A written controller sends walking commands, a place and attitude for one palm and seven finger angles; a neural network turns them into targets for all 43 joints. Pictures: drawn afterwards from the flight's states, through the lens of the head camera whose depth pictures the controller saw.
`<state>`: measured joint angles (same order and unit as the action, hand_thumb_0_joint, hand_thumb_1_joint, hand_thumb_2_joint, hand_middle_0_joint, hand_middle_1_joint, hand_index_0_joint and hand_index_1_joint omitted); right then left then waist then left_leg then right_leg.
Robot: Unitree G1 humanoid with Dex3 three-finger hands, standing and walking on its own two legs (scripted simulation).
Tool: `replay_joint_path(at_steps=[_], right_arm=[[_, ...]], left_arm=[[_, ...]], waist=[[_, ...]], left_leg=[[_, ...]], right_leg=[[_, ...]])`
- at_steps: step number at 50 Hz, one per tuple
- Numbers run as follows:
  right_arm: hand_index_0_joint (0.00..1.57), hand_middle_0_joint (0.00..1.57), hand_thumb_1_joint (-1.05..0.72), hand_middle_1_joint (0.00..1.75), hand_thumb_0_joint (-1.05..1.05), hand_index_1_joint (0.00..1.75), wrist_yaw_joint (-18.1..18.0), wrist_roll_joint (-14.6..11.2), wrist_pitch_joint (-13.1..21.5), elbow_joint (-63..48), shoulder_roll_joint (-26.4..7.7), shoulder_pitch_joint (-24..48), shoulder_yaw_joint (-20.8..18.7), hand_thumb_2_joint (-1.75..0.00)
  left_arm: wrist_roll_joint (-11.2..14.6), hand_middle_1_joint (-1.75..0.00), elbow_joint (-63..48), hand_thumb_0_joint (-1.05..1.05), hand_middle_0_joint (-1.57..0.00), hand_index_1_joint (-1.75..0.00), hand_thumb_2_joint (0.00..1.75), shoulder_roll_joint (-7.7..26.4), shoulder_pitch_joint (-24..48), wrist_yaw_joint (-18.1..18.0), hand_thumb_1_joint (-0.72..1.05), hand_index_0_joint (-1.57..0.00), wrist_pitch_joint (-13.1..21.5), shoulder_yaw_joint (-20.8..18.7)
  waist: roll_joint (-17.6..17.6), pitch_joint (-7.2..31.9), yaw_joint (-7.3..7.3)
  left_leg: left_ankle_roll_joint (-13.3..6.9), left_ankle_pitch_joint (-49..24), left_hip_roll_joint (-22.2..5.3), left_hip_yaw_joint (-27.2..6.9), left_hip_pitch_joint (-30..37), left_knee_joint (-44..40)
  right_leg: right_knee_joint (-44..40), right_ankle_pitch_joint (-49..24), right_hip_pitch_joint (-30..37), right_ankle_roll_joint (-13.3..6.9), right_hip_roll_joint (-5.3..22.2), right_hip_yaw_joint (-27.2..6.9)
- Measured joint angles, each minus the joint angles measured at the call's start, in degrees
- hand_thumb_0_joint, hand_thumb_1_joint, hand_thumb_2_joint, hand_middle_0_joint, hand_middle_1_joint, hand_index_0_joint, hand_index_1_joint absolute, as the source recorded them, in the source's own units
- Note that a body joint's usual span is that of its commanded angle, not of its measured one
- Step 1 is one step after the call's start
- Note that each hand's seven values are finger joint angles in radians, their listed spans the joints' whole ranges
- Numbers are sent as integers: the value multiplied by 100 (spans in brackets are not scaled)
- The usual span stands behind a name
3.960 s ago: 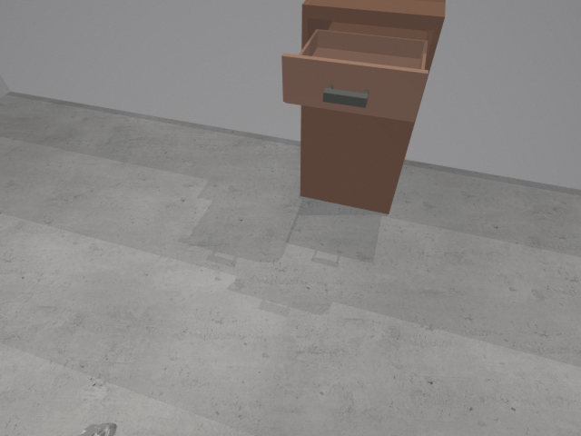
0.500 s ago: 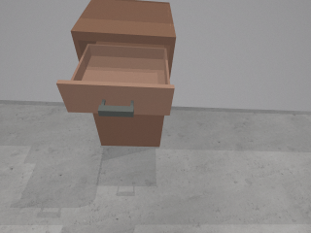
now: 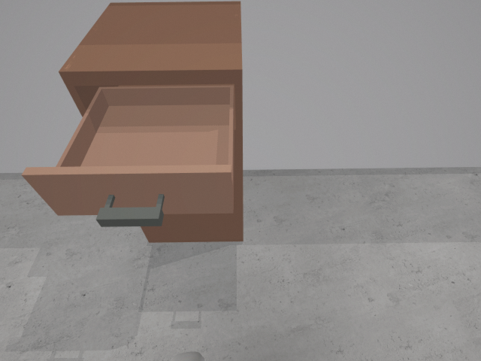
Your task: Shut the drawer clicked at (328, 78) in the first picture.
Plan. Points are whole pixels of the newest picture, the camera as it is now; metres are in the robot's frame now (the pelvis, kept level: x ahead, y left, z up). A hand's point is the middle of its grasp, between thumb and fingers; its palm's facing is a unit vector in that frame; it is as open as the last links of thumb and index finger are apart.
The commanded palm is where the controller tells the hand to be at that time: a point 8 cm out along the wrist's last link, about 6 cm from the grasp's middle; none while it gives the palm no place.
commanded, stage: take the last steps up to it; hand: left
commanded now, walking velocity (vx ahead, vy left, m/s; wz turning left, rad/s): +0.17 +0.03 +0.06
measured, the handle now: (133, 207) +0.39 +0.24 -0.01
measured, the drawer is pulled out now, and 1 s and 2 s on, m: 0.29 0.29 0.29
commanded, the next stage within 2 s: come to a stop and stand still in 0.06 s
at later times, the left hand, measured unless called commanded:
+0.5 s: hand out of the picture +0.05 +0.20 -0.18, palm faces +0.05 -0.98 -0.17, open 7.4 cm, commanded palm none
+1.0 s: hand out of the picture +0.03 +0.15 -0.15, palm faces +0.07 -0.97 -0.22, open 7.3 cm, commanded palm none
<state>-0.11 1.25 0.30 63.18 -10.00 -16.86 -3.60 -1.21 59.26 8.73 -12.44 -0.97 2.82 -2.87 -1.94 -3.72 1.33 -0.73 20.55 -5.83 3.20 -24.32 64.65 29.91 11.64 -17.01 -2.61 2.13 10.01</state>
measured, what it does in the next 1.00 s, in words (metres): steps on the spot: left foot, then right foot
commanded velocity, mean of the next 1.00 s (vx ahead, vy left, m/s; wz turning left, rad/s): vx -0.01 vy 0.03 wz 0.01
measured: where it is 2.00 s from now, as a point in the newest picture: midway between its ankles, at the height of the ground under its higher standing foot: outside the picture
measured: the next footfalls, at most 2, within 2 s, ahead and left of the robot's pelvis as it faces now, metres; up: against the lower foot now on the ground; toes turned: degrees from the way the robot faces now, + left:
left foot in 0.24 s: +0.16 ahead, +0.12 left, +0.00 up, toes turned +8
right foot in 0.68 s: +0.06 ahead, -0.15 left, +0.00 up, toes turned -5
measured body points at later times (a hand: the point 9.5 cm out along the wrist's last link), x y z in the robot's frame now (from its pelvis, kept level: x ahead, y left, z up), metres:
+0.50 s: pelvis +0.06 +0.02 +0.01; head +0.09 +0.05 +0.46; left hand +0.05 +0.25 -0.16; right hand +0.17 -0.19 -0.13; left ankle +0.12 +0.11 -0.73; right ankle +0.02 -0.12 -0.68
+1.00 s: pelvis +0.03 -0.02 +0.01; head +0.05 -0.04 +0.46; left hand +0.03 +0.20 -0.13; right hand +0.01 -0.27 -0.15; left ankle +0.01 +0.12 -0.69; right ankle +0.02 -0.14 -0.73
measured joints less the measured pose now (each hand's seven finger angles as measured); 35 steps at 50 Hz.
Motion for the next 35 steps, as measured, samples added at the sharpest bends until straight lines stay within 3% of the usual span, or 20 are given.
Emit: replay_joint_path(at_steps=[5,9,11,12,16,20,24,27,31,35], right_arm=[[20,20,-91,30,0,30,23,-7,51,-290,-5,422,2,-90],[20,20,-91,30,0,30,47,-27,90,-363,61,642,56,-90],[20,20,-91,30,0,30,30,-38,141,-374,99,707,113,-90],[20,20,-91,30,0,30,5,-40,180,-360,134,737,142,-90],[20,20,-91,30,0,30,-121,-90,173,-283,392,854,290,-90],[21,20,-92,30,-1,30,-240,-131,133,-332,484,1050,272,-90],[21,21,-93,30,-2,30,-273,-110,44,-463,414,1176,161,-90],[21,21,-93,30,-2,30,-243,-71,-30,-488,306,1151,105,-90],[21,21,-92,30,-1,30,-168,-16,-106,-395,132,967,49,-90],[21,21,-91,30,-1,30,-84,-55,-191,-208,6,648,14,-90]], left_arm=[[-25,-30,171,0,-20,-30,90,-16,-317,9,94,-20,10,54],[-24,-30,300,0,-20,-30,90,-47,-556,45,92,-20,-10,81],[2,-30,385,0,-20,-30,90,-69,-686,35,92,-20,-55,96],[17,-30,439,0,-20,-30,90,-74,-725,20,92,-20,-95,110],[53,-30,584,0,-20,-30,90,-25,-751,-71,91,-20,-272,181],[40,-30,523,0,-20,-30,90,-36,-644,-93,91,-20,-400,195],[12,-30,299,0,-20,-30,90,36,-480,-107,91,-20,-508,70],[4,-30,121,0,-20,-30,90,151,-354,-116,91,-20,-565,-30],[2,-30,-6,0,-20,-30,90,238,-226,-108,91,-20,-529,-56],[-20,-30,27,0,-20,-30,90,227,-258,-103,91,-19,-336,26]], waist=[[116,182,-106],[216,226,-299],[222,236,-356],[239,230,-362],[566,164,-460],[578,11,-416],[435,-112,-323],[369,-117,-274],[251,-26,-191],[197,151,-144]], left_leg=[[140,-264,-33,197,-202,-1333],[154,-320,69,272,159,-2461],[166,-725,114,286,533,-3173],[85,-987,134,274,648,-3347],[-224,-789,361,470,905,-3469],[-295,-973,463,583,1031,-3840],[-283,-1142,378,598,942,-3965],[-225,-1231,292,589,830,-3963],[-109,-1332,214,529,706,-3928],[73,-1168,232,460,543,-3623]], right_leg=[[-584,-82,453,3,-108,63],[-632,70,710,91,-125,63],[-469,246,774,171,-140,62],[-333,360,776,219,-128,63],[-87,773,811,373,83,-190],[700,1277,430,405,134,-561],[1994,1564,-173,438,51,-826],[2388,1525,-396,450,37,-900],[1660,1469,-127,382,109,-814],[66,601,540,366,163,-756]])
